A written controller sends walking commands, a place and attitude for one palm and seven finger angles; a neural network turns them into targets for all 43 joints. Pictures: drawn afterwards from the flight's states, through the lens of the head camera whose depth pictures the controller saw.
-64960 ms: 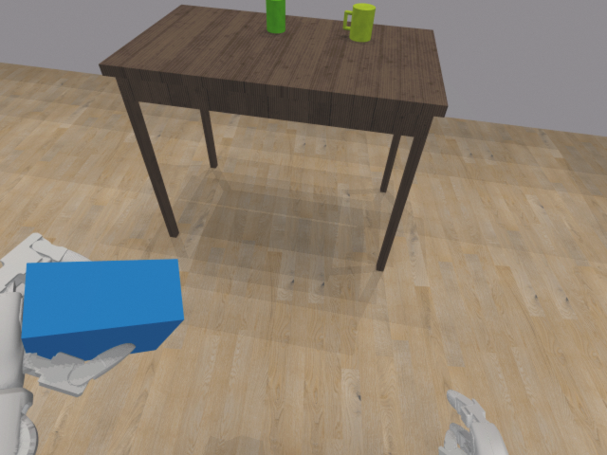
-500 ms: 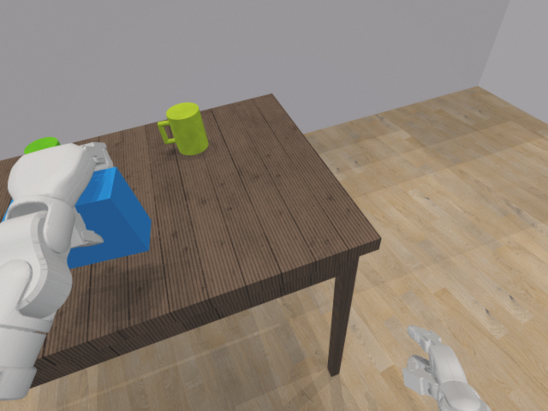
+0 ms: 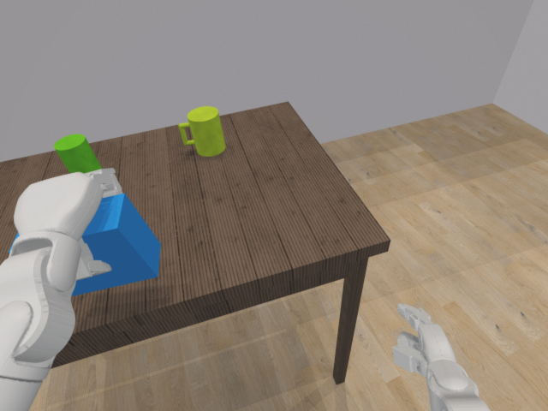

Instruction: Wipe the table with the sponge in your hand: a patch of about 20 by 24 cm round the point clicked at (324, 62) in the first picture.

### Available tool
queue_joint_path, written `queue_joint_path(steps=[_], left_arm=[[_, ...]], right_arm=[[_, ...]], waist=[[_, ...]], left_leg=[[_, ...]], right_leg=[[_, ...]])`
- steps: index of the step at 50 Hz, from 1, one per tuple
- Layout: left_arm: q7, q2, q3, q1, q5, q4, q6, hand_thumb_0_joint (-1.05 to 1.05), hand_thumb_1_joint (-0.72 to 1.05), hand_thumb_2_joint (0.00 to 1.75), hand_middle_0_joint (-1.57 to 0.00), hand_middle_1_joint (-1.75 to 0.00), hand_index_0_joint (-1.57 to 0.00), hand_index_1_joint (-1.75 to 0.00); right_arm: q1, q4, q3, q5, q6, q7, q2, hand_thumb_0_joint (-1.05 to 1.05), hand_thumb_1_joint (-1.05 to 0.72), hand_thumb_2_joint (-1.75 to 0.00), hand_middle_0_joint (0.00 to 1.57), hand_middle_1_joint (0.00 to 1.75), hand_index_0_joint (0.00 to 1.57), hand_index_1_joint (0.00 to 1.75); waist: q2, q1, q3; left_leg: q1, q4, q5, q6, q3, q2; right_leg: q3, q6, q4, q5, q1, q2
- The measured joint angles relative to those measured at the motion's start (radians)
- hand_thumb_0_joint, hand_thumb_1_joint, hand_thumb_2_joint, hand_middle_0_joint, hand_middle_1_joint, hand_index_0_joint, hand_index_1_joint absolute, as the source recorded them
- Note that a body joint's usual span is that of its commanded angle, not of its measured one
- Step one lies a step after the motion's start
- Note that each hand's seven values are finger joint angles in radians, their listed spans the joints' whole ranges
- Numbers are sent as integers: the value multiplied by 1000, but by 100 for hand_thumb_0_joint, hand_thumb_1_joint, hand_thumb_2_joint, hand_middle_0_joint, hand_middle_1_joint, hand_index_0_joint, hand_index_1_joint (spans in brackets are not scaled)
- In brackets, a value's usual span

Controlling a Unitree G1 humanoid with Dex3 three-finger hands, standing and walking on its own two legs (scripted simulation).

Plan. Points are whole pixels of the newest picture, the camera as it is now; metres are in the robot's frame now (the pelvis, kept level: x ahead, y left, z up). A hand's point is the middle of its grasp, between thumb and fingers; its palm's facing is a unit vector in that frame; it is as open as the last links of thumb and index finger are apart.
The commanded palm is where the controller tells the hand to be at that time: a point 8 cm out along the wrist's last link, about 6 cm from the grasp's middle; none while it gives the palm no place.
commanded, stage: bring the sponge back beside the body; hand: left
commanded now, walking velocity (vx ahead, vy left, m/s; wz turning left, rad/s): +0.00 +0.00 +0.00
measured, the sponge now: (102, 255) +0.25 +0.31 +0.12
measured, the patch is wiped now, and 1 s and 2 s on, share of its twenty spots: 1.00 1.00 1.00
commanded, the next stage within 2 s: step back with the hand held close in 0.88 s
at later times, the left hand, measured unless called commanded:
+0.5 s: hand (85, 267) +0.20 +0.28 +0.16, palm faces +0.18 -0.10 -0.98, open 10.4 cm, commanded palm +0.16 +0.28 +0.24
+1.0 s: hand (93, 263) +0.21 +0.27 +0.17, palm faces +0.19 -0.12 -0.97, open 10.4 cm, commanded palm +0.17 +0.27 +0.22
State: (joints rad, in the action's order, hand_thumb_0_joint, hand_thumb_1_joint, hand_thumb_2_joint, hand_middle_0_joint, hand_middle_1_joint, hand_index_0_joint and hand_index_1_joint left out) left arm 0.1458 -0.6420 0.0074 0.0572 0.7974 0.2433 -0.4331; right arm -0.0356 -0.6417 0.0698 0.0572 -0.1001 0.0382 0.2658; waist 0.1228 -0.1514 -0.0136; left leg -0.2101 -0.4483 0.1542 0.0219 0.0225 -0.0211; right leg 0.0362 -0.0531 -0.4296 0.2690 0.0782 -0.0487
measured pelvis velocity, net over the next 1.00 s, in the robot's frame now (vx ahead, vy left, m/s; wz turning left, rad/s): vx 0.00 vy -0.01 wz -0.03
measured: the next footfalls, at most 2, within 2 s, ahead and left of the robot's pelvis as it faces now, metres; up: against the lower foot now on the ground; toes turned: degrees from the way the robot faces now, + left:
left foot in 1.90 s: +0.01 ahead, +0.14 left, +0.00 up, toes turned +0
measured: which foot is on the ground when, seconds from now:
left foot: down 0.00-1.00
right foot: down 0.00-1.00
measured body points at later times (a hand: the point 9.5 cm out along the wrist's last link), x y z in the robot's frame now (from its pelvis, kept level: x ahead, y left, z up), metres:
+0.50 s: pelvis +0.00 -0.01 +0.00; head -0.03 -0.05 +0.44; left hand +0.19 +0.28 +0.22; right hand +0.26 -0.20 -0.07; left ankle +0.06 +0.10 -0.74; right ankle -0.02 -0.09 -0.74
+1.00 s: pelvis +0.00 -0.01 +0.00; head -0.03 -0.06 +0.44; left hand +0.19 +0.27 +0.22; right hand +0.27 -0.20 -0.07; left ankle +0.06 +0.10 -0.74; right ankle -0.02 -0.09 -0.74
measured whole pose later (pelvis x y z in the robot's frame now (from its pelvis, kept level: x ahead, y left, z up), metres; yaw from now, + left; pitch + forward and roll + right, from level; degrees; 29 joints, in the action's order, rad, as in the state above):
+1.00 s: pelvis +0.00 -0.01 +0.00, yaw -1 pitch -5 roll +0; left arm 0.06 -0.62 -0.06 -0.24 0.73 0.47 -0.44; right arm 0.00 -0.63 0.05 0.05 -0.08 0.05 0.27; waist 0.13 -0.15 0.00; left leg -0.20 -0.48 0.18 0.01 0.01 0.00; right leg 0.02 -0.07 -0.45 0.29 0.07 -0.07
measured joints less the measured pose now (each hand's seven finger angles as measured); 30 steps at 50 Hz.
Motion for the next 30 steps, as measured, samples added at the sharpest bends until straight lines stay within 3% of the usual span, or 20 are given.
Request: queue_joint_path(steps=[8,14,22,30], left_arm=[[-10,6,-39,-87,-32,46,-18,0,-55,104,-72,-133,-73,-134],[-12,15,-31,-172,-37,103,-17,0,-55,104,-72,-133,-73,-134],[-57,8,-47,-266,-47,193,25,0,-55,104,-73,-133,-73,-134],[-84,26,-76,-323,-73,239,9,0,-55,104,-72,-133,-73,-134]], right_arm=[[15,1,3,0,-9,-3,1,1,-90,-90,21,30,20,30],[33,1,-5,-3,1,2,12,1,-90,-90,21,30,20,30],[45,-2,-21,-13,17,5,8,2,-90,-90,20,30,20,30],[46,7,-21,-9,22,4,4,2,-90,-90,20,30,20,30]], waist=[[10,5,12],[9,5,6],[6,-3,3],[11,-5,11]], left_leg=[[-3,-3,-2,-3,-7,6],[-4,-17,6,-5,-8,10],[2,-32,17,-9,-11,17],[5,-38,24,-11,-13,20]], right_leg=[[-8,-1,-6,-3,8,-5],[-9,-4,-19,3,9,-9],[-14,-7,-27,8,1,-16],[-16,-8,-30,13,-2,-18]])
